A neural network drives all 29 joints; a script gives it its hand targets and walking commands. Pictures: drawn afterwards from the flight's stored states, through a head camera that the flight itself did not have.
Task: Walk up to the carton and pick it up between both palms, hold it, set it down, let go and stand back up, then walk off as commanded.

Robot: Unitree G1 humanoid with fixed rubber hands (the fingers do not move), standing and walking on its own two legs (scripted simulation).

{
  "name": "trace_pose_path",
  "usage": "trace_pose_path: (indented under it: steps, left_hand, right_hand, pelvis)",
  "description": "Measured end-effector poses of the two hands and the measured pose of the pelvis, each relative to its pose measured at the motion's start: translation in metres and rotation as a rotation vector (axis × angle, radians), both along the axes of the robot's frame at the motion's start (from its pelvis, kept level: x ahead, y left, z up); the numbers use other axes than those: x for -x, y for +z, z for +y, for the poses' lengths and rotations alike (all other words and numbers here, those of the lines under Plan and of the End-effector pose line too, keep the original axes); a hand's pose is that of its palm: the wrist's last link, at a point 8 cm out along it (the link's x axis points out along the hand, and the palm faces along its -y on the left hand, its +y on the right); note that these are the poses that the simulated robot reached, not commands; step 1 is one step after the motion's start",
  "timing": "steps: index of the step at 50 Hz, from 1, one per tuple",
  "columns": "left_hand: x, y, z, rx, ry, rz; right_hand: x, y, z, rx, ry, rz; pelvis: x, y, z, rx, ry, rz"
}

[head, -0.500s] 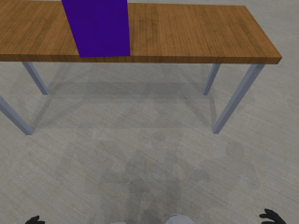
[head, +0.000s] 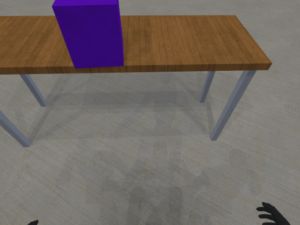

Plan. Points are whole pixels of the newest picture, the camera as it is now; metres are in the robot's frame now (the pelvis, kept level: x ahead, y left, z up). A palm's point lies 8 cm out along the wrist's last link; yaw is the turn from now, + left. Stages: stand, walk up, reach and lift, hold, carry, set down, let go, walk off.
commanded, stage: walk up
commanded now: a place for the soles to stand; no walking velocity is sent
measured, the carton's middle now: (95, 28) +0.83 +0.24 +0.10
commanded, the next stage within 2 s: none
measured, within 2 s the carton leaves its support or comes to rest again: neither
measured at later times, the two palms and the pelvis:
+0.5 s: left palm out of the picture +0.06 +0.41 -0.08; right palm (257, 213) +0.17 -0.27 -0.07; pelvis +0.03 +0.06 +0.00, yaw +2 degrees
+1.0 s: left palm out of the picture +0.21 +0.45 -0.08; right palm (227, 186) +0.25 -0.22 -0.10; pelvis +0.17 +0.10 +0.00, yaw +3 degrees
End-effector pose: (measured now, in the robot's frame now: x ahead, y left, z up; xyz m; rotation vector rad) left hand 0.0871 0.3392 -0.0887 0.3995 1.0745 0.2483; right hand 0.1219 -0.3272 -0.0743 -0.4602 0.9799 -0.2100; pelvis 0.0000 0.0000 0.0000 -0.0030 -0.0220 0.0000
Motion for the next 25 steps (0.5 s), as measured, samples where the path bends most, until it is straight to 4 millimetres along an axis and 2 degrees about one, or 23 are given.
trace_pose_path:
  steps: [14,18,21,23,25]
  left_hand:
    - [0.013,0.004,0.000,-0.014,0.011,0.010]
    - [0.028,0.012,0.019,-0.044,0.027,0.033]
    - [0.036,0.015,0.038,-0.055,0.043,0.064]
    - [0.035,0.012,0.052,-0.053,0.050,0.071]
    - [0.026,0.006,0.068,-0.044,0.049,0.060]
  right_hand:
    - [-0.008,0.001,-0.004,-0.029,0.020,-0.008]
    - [-0.019,0.002,0.006,-0.038,0.047,0.016]
    - [-0.030,0.000,0.022,-0.049,0.066,0.024]
    - [-0.039,0.000,0.037,-0.055,0.075,0.022]
    - [-0.048,0.000,0.053,-0.050,0.080,0.020]
  pelvis:
    - [0.001,0.001,-0.003,-0.008,0.000,0.000]
    - [-0.006,0.004,0.012,-0.008,0.014,0.016]
    - [-0.015,0.005,0.029,0.000,0.022,0.014]
    - [-0.022,0.003,0.043,0.010,0.027,0.008]
    - [-0.031,-0.001,0.059,0.023,0.029,0.004]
